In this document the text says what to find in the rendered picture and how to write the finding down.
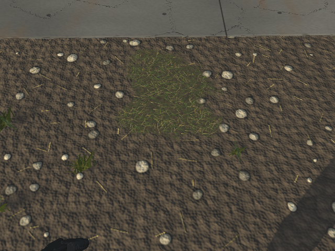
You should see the robot left hand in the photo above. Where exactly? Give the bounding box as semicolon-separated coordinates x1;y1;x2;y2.
41;238;89;251

